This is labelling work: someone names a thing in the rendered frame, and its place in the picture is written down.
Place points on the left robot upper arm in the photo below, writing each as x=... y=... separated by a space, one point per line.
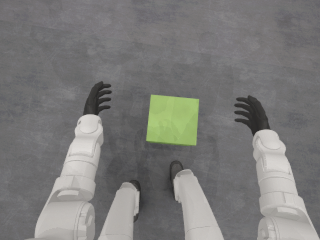
x=66 y=220

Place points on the right robot thigh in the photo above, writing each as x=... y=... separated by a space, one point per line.
x=199 y=220

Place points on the robot right hand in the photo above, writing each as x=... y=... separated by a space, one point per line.
x=257 y=116

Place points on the left robot forearm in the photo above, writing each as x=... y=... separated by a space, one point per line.
x=76 y=182

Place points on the robot thigh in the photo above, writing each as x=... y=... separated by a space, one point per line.
x=199 y=220
x=119 y=222

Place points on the robot left hand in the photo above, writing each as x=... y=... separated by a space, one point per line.
x=92 y=103

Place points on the right robot forearm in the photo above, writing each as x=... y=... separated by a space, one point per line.
x=279 y=196

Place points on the left robot thigh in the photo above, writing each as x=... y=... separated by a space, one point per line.
x=119 y=222

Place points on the right robot upper arm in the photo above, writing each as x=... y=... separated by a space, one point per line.
x=276 y=228

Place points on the carton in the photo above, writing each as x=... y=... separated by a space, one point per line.
x=172 y=120

